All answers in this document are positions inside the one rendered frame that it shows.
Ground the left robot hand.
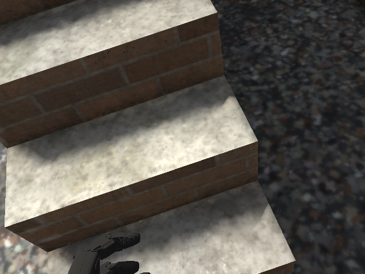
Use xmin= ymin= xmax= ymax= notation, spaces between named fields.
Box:
xmin=68 ymin=232 xmax=150 ymax=274

